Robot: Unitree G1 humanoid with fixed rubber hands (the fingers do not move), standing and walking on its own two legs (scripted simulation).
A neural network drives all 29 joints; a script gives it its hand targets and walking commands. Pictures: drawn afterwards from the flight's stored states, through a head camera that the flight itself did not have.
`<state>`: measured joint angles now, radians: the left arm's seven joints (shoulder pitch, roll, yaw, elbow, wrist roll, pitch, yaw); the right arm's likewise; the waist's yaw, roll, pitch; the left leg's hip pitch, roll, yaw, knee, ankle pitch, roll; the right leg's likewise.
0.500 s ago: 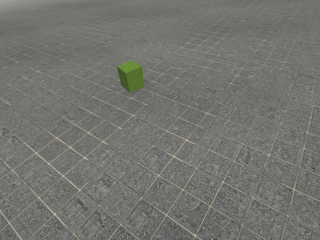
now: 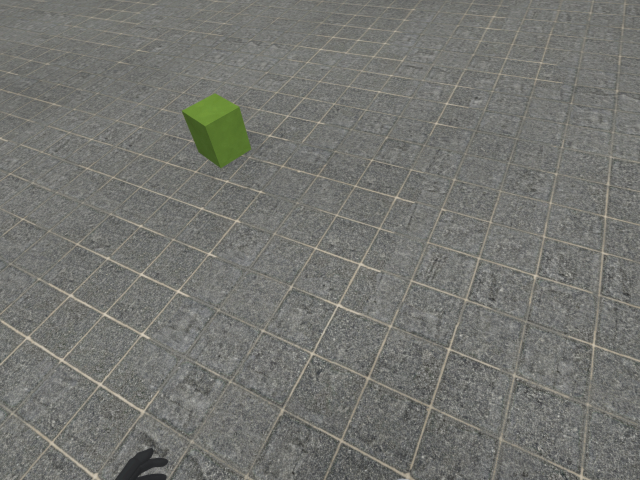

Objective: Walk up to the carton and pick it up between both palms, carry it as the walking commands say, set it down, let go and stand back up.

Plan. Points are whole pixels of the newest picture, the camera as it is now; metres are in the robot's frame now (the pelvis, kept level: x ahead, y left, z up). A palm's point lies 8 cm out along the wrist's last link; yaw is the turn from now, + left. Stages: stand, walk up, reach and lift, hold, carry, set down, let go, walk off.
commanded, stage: walk up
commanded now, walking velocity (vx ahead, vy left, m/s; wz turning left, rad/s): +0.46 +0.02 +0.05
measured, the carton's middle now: (217, 130) +1.81 +0.47 -0.64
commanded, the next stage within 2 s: none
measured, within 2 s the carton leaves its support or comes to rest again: neither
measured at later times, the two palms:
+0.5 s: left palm out of the picture +0.17 +0.28 -0.15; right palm (457, 406) +0.24 -0.19 -0.12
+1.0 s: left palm (160, 338) +0.39 +0.27 -0.12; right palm (438, 311) +0.39 -0.21 -0.12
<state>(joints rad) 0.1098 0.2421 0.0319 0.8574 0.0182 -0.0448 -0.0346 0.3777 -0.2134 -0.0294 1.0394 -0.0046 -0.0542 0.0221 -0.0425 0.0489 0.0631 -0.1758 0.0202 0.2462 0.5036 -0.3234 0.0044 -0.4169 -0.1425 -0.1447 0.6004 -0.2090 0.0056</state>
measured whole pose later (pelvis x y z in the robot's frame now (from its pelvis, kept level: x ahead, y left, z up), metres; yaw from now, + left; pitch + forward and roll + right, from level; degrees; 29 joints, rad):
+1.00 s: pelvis +0.35 +0.04 +0.02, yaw -1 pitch +0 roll +2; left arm 0.27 0.16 0.02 0.95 0.01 -0.05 0.02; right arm 0.23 -0.23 -0.01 1.01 -0.01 -0.02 0.04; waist 0.02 -0.02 0.01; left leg -0.45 0.10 0.11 0.93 -0.29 -0.01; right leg -0.18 -0.09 -0.22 0.46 -0.27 -0.03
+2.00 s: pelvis +0.76 +0.08 -0.01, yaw -7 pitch +0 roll +3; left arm 0.30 0.17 0.00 0.99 0.00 -0.01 -0.02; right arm 0.10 -0.21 -0.03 0.94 -0.03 -0.07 0.00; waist 0.07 -0.03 0.09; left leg -0.32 0.02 0.23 0.62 -0.29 0.04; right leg -0.44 -0.15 -0.06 1.10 -0.39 0.04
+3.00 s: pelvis +1.07 +0.11 -0.01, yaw -4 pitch +1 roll -1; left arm 0.03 0.23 0.02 0.89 0.00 0.03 0.04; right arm 0.12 -0.21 -0.04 0.94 -0.02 0.05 0.00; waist -0.03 0.10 0.18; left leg -0.50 -0.10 -0.05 0.59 -0.14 0.05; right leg -0.34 -0.01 -0.04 0.66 -0.33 0.01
